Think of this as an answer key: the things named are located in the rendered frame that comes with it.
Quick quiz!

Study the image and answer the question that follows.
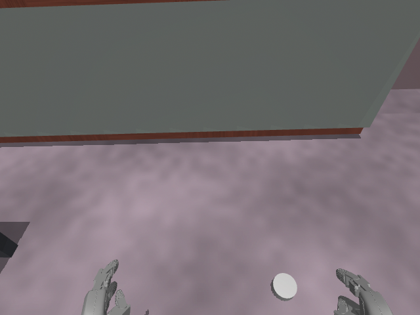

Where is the left robot hand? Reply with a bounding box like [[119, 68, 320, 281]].
[[81, 259, 131, 315]]

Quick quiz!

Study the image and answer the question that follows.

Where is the tin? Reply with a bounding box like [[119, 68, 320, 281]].
[[272, 273, 297, 301]]

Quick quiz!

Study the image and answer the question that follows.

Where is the right robot hand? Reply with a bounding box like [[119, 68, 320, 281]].
[[334, 268, 393, 315]]

